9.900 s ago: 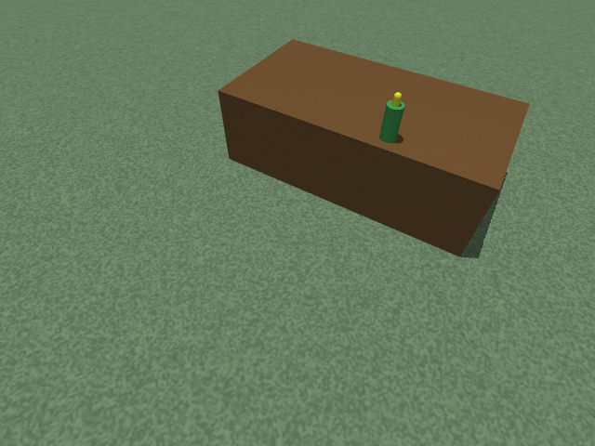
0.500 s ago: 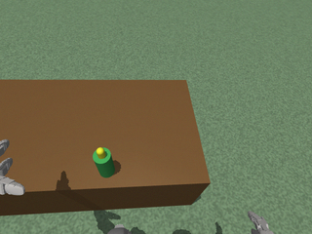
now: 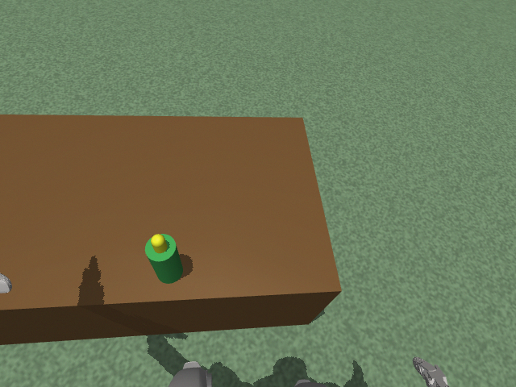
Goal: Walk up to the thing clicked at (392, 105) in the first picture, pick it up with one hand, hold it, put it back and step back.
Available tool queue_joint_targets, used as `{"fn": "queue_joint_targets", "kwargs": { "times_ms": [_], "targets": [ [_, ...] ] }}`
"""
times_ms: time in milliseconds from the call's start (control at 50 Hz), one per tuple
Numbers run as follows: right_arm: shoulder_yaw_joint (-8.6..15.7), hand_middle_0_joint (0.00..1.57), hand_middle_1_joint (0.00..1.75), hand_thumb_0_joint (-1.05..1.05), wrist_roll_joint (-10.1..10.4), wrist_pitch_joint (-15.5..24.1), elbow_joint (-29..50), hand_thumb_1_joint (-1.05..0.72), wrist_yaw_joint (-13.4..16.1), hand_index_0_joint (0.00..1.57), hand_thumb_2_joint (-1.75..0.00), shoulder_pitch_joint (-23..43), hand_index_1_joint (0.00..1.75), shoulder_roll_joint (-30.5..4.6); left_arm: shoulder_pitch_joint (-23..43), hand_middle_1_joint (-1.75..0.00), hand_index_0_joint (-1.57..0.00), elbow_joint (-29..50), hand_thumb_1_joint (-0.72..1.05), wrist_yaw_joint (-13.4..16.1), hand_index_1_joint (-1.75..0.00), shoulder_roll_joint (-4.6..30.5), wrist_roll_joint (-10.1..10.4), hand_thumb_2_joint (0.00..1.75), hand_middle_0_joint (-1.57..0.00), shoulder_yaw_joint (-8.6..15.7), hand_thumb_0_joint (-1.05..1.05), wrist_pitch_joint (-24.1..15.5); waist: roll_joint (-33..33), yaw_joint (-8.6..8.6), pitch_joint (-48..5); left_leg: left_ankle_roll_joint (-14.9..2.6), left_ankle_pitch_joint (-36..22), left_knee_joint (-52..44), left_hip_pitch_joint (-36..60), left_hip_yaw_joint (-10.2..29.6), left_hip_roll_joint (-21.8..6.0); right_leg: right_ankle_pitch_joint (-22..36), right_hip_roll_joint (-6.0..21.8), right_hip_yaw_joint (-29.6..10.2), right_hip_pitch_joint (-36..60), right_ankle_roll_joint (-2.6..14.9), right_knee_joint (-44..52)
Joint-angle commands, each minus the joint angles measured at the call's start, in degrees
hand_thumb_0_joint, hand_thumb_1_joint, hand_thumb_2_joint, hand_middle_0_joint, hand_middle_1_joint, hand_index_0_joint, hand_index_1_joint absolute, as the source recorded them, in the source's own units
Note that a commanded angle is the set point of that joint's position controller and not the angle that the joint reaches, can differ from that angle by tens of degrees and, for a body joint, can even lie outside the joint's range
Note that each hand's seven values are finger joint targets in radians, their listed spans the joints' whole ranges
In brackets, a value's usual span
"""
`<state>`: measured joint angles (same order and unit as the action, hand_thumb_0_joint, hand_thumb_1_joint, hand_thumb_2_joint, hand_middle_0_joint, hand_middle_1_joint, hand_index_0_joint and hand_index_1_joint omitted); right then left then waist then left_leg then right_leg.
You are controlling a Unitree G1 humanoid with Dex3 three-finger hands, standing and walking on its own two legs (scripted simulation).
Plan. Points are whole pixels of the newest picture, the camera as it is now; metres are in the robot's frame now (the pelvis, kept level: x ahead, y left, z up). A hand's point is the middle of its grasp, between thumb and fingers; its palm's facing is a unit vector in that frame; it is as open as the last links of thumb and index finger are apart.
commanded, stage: go down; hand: left
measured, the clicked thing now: (164, 256) +0.42 +0.19 -0.24
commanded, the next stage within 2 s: none
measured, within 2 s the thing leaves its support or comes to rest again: neither
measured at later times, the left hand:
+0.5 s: hand out of the picture +0.34 +0.38 +0.02, palm faces +0.15 -0.98 -0.10, open 17.4 cm
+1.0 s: hand out of the picture +0.34 +0.40 +0.02, palm faces +0.15 -0.98 -0.08, open 17.2 cm
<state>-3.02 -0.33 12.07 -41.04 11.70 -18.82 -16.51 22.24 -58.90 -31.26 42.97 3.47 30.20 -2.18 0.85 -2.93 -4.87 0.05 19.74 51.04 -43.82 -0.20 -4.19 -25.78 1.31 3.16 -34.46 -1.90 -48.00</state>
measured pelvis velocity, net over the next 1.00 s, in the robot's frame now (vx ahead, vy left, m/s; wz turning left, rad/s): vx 0.00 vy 0.01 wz -0.01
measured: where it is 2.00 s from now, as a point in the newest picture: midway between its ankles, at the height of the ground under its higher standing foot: outside the picture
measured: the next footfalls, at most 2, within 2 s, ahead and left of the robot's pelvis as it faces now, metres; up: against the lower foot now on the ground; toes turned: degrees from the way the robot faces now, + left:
none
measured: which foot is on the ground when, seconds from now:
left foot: down 0.00-1.00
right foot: down 0.00-1.00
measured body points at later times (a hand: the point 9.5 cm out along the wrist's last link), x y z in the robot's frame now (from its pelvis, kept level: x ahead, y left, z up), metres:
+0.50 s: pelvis +0.00 +0.00 +0.00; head +0.08 +0.04 +0.44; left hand +0.32 +0.43 +0.03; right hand +0.09 -0.28 -0.09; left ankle +0.05 +0.12 -0.69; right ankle -0.02 -0.15 -0.69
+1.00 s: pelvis +0.00 +0.01 -0.01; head +0.10 +0.05 +0.43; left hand +0.33 +0.45 +0.03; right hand +0.09 -0.27 -0.10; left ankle +0.05 +0.12 -0.69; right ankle -0.02 -0.15 -0.69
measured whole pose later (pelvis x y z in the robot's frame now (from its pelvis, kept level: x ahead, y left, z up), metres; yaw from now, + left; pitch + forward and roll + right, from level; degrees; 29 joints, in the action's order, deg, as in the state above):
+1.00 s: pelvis +0.00 +0.01 -0.01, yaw +0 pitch +16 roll -4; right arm -4.0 -1.0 11.0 -40.5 11.6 -17.8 -16.3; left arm 25.2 -62.2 -35.3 47.3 5.8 35.0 -7.6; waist 1.2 -3.8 -5.0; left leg -0.5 21.9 55.8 -49.9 0.7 -4.5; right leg -27.0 0.9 3.6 -39.3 -2.4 -50.8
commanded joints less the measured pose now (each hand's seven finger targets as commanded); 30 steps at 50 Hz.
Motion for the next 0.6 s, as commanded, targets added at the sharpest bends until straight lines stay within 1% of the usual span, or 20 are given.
{"fn": "queue_joint_targets", "kwargs": {
  "times_ms": [0, 40, 80, 120, 140, 200, 220, 260, 280, 300, 320, 340, 400, 420, 460, 500, 520, 540, 560, 580],
  "targets": [
    [4.1, 0.2, 0.3, 0.0, -0.1, 1.9, 5.4, -0.9, 1.0, 0.2, -0.9, -2.7, 0.3, -10.9, 15.3, -0.01, -0.05, 10.5, -0.53, -0.4, -0.03, 23.0, 1.6, 0.03, -0.07, 4.3, 0.0, -4.3, -10.7, 0.85, -16.5, -0.59, -10.0, -6.7, 21.2, 1.7, 1.8, 10.2, -2.7, -0.3, -3.7, 2.6, 6.7],
    [4.0, 0.2, 0.3, 0.0, -0.1, 1.9, 5.4, -0.9, 1.1, 0.2, -0.9, -2.5, 0.3, -11.1, 13.9, -0.01, -0.05, 9.0, -0.55, -0.6, -0.03, 22.8, 1.9, 0.03, -0.08, 4.5, 0.0, -4.2, -10.1, 1.26, -16.1, -0.65, -11.0, -6.6, 20.7, 1.9, 1.8, 10.9, -2.7, -0.2, -3.6, 2.61, 6.6],
    [3.8, 0.2, 0.3, 0.0, -0.1, 1.5, 5.4, -0.9, 1.2, 0.2, -0.9, -2.9, 0.3, -11.0, 14.3, -0.02, -0.05, 9.2, -0.54, -0.6, -0.04, 23.8, 1.9, 0.04, -0.08, 4.9, 0.0, -4.3, -9.2, 0.98, -17.0, -0.98, -13.0, -5.6, 20.5, 1.1, 2.2, 13.1, -2.5, -0.6, -2.4, 2.34, 7.0],
    [3.9, 0.2, 0.3, 0.0, -0.2, 1.4, 5.3, -0.9, 1.2, 0.2, -0.9, -3.2, 0.3, -11.0, 14.5, -0.02, -0.05, 9.3, -0.54, -0.9, -0.04, 23.1, 1.9, 0.04, -0.08, 4.5, 0.0, -4.3, -9.7, 0.79, -17.8, -1.05, -14.6, -5.4, 21.4, 1.0, 2.2, 14.4, -2.5, -0.7, -2.5, 2.34, 6.8],
    [3.9, 0.2, 0.3, 0.0, -0.2, 1.3, 5.2, -0.9, 1.2, 0.2, -0.9, -3.0, 0.3, -11.1, 15.8, -0.02, -0.05, 10.3, -0.55, -1.0, -0.04, 24.7, 1.9, 0.03, -0.08, 5.2, 0.0, -4.6, -10.9, 1.02, -17.3, -0.9, -14.0, -5.4, 21.0, 1.2, 2.1, 13.6, -2.6, -0.6, -3.1, 2.4, 6.6],
    [4.0, 0.2, 0.3, 0.0, -0.2, 1.3, 5.4, -0.9, 1.2, 0.2, -0.9, -2.7, 0.3, -11.3, 15.4, -0.02, -0.05, 9.1, -0.54, -1.0, -0.04, 23.7, 1.9, 0.03, -0.08, 4.6, 0.0, -4.8, -10.3, 0.58, -16.2, -0.8, -11.6, -6.0, 20.6, 1.4, 2.0, 11.6, -2.8, -0.5, -4.0, 2.51, 6.8],
    [3.9, 0.2, 0.3, 0.0, -0.2, 1.4, 5.2, -0.9, 1.2, 0.2, -0.9, -2.8, 0.3, -11.1, 15.8, -0.02, -0.05, 9.3, -0.55, -1.1, -0.04, 24.6, 2.0, 0.03, -0.08, 5.3, 0.0, -5.0, -10.3, 0.63, -16.7, -0.85, -11.2, -5.9, 20.4, 1.6, 1.9, 11.4, -2.7, -0.4, -3.9, 2.47, 6.6],
    [3.7, 0.2, 0.3, 0.0, 0.0, 1.2, 5.6, -0.9, 1.3, 0.2, -0.9, -2.3, 0.3, -11.0, 15.6, -0.01, -0.05, 9.4, -0.54, -1.0, -0.03, 24.7, 2.2, 0.02, -0.08, 5.2, 0.0, -5.1, -10.4, 1.06, -16.1, -0.82, -10.0, -6.1, 19.5, 1.0, 2.3, 10.7, -2.5, -0.8, -3.4, 2.55, 7.1],
    [3.7, 0.2, 0.3, 0.0, -0.1, 1.2, 5.5, -0.9, 1.3, 0.2, -0.9, -2.5, 0.3, -11.1, 15.8, -0.02, -0.05, 9.2, -0.54, -1.0, -0.04, 25.0, 2.2, 0.03, -0.08, 5.3, 0.0, -5.2, -10.2, 0.78, -16.2, -0.82, -9.7, -5.9, 19.5, 1.1, 2.2, 10.5, -2.6, -0.7, -3.4, 2.49, 7.1],
    [3.9, 0.2, 0.3, 0.0, -0.1, 1.3, 5.3, -0.91, 1.3, 0.2, -0.9, -3.1, 0.3, -11.2, 16.1, -0.03, -0.06, 9.0, -0.61, -1.2, -0.07, 25.5, 2.2, 0.02, -0.1, 6.1, 0.0, -5.3, -10.1, 0.68, -17.5, -0.84, -10.8, -5.8, 20.2, 1.8, 1.9, 11.2, -2.7, -0.4, -3.4, 2.44, 6.6],
    [3.7, 0.2, 0.3, 0.0, -0.1, 1.3, 5.5, -0.9, 1.2, 0.2, -0.9, -2.7, 0.3, -11.0, 14.7, -0.02, -0.06, 8.0, -0.53, -1.5, -0.04, 24.1, 2.4, 0.02, -0.09, 5.3, 0.0, -5.3, -10.5, 0.75, -16.3, -0.82, -10.9, -5.9, 19.9, 1.6, 1.9, 11.2, -2.7, -0.4, -3.7, 2.54, 6.5],
    [3.8, 0.2, 0.3, 0.0, -0.1, 1.2, 5.7, -0.91, 1.3, 0.2, -0.9, -2.7, 0.3, -11.3, 14.8, -0.02, -0.06, 8.0, -0.52, -1.6, -0.04, 23.4, 2.5, 0.02, -0.09, 5.0, 0.0, -5.3, -9.7, 0.48, -17.0, -0.95, -12.4, -5.5, 20.2, 1.6, 1.8, 12.3, -2.7, -0.3, -4.0, 2.56, 6.3],
    [3.9, 0.2, 0.3, 0.0, -0.4, 1.2, 4.9, -0.9, 1.3, 0.2, -0.9, -3.4, 0.3, -11.4, 16.2, -0.01, -0.06, 8.8, -0.51, -1.8, -0.04, 24.9, 2.6, 0.01, -0.09, 5.8, 0.0, -5.8, -10.9, 0.59, -18.3, -0.83, -14.5, -5.0, 21.4, 2.0, 1.5, 13.1, -2.9, 0.0, -4.4, 2.58, 5.6],
    [3.9, 0.2, 0.3, 0.0, -0.3, 1.3, 5.0, -0.9, 1.2, 0.2, -0.9, -3.2, 0.3, -11.4, 17.2, -0.01, -0.06, 9.1, -0.51, -2.0, -0.03, 25.2, 2.5, 0.02, -0.09, 5.7, 0.0, -6.2, -11.8, 0.46, -17.1, -0.58, -12.1, -5.5, 20.7, 2.3, 1.4, 11.3, -2.9, 0.0, -5.1, 2.66, 5.6],
    [3.7, 0.2, 0.3, 0.0, -0.3, 1.2, 5.2, -0.9, 1.3, 0.2, -0.9, -2.8, 0.3, -11.2, 16.8, -0.01, -0.06, 8.7, -0.52, -1.9, -0.04, 25.0, 2.6, 0.02, -0.09, 5.7, 0.0, -6.4, -10.3, 0.38, -17.0, -0.82, -11.6, -4.9, 19.7, 1.8, 1.7, 11.4, -2.7, -0.3, -4.9, 2.56, 5.8],
    [3.8, 0.2, 0.3, 0.0, -0.5, 1.2, 5.0, -0.9, 1.3, 0.2, -0.9, -3.1, 0.3, -11.4, 17.8, -0.02, -0.05, 8.9, -0.5, -2.3, -0.04, 25.5, 2.6, 0.03, -0.09, 6.2, 0.0, -6.8, -11.4, 0.16, -18.1, -0.64, -12.3, -4.8, 20.9, 2.5, 1.4, 11.4, -3.0, 0.2, -5.7, 2.65, 5.0],
    [3.5, 0.2, 0.3, 0.0, -0.5, 1.1, 5.2, -0.9, 1.3, 0.2, -0.9, -3.0, 0.3, -11.1, 17.5, -0.01, -0.05, 9.2, -0.48, -2.4, -0.04, 26.3, 2.6, 0.03, -0.09, 6.6, 0.0, -6.9, -11.7, 0.56, -17.4, -0.71, -12.1, -4.7, 20.2, 2.0, 1.6, 11.3, -2.8, -0.2, -5.6, 2.63, 5.4],
    [3.8, 0.2, 0.3, 0.0, -0.4, 1.2, 5.3, -0.9, 1.3, 0.2, -0.9, -3.0, 0.3, -11.5, 16.3, -0.01, -0.05, 7.9, -0.49, -2.4, -0.03, 25.5, 2.8, 0.03, -0.09, 6.3, 0.0, -6.8, -10.9, 0.42, -17.7, -0.77, -12.5, -4.5, 20.3, 1.9, 1.6, 11.7, -2.8, -0.1, -5.3, 2.65, 5.4],
    [3.6, 0.2, 0.3, 0.0, -0.4, 1.1, 5.2, -0.9, 1.3, 0.2, -0.9, -3.0, 0.3, -11.4, 15.5, -0.01, -0.05, 7.8, -0.48, -2.4, -0.04, 26.0, 3.0, 0.03, -0.09, 7.0, 0.0, -6.8, -10.5, 0.83, -18.0, -0.84, -13.5, -4.1, 19.9, 1.8, 1.7, 12.7, -2.8, -0.2, -4.8, 2.57, 5.4],
    [3.5, 0.2, 0.3, 0.0, -0.6, 1.0, 5.1, -0.9, 1.2, 0.2, -0.9, -3.0, 0.3, -11.1, 16.5, -0.01, -0.05, 8.4, -0.48, -2.4, -0.04, 26.5, 2.9, 0.04, -0.09, 7.3, 0.0, -7.0, -10.8, 0.59, -18.9, -0.89, -13.8, -3.6, 19.9, 1.9, 1.8, 13.1, -2.8, -0.3, -4.7, 2.48, 5.2]
  ]
}}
